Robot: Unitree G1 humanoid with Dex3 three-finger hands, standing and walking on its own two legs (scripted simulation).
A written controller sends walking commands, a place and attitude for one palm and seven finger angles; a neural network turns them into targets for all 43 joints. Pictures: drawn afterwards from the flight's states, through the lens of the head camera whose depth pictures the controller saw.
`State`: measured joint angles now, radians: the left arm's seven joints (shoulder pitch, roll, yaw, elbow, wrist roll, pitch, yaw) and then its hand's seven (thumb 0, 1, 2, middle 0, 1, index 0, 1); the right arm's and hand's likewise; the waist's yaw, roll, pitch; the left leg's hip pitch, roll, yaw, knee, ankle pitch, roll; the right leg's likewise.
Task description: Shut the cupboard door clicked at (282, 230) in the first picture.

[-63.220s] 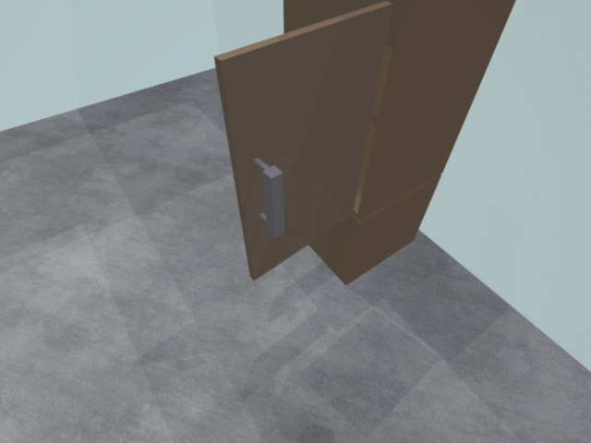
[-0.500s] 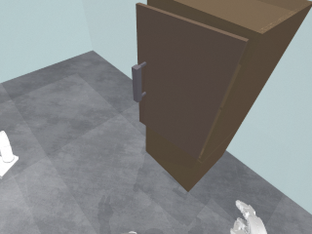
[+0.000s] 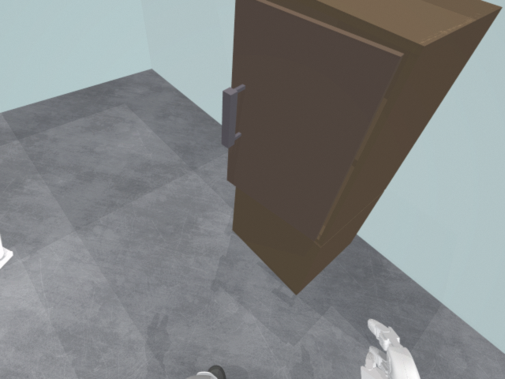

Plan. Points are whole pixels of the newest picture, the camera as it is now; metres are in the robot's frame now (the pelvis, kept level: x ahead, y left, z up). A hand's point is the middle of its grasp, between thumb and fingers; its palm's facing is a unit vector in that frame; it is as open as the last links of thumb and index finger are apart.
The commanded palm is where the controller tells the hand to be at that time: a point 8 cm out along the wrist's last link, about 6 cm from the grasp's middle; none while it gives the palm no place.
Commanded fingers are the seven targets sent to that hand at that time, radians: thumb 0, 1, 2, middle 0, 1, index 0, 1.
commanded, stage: step back with the hand held close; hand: left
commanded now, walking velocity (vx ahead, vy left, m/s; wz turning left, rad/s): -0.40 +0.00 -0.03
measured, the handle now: (234, 116) +0.75 +0.12 -0.02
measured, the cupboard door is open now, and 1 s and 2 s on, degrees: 8 8 8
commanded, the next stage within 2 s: stop stepping back and stand still in 0.06 s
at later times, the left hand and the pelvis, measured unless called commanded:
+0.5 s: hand out of the picture +0.13 +0.29 +0.16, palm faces +0.46 -0.82 -0.34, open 7.4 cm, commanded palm +0.06 +0.31 +0.19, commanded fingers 0.00 0.90 0.90 -0.20 -0.30 -0.20 -0.30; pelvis -0.08 +0.01 +0.00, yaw -1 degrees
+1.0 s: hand out of the picture +0.12 +0.28 +0.17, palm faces +0.48 -0.81 -0.33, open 7.4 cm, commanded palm +0.05 +0.31 +0.19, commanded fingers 0.00 0.90 0.90 -0.20 -0.30 -0.20 -0.30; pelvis -0.09 +0.01 +0.00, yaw +0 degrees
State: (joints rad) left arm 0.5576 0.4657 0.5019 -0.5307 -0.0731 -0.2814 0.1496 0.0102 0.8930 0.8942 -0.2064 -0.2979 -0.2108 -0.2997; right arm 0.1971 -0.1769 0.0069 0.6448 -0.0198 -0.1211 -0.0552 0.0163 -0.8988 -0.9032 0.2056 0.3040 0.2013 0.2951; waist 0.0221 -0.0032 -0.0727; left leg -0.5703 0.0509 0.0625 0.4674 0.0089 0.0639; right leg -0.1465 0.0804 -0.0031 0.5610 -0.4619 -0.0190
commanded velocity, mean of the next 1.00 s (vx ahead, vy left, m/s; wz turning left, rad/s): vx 0.03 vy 0.00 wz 0.00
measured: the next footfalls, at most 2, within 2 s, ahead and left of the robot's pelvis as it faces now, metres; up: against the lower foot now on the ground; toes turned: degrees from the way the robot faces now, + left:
right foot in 0.04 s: -0.11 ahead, -0.12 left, +0.00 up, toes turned +1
left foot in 0.38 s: +0.05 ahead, +0.11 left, +0.00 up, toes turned +1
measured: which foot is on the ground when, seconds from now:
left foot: down 0.00-0.22, up 0.24-0.36, down 0.38-1.00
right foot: up 0.00-0.02, down 0.04-1.00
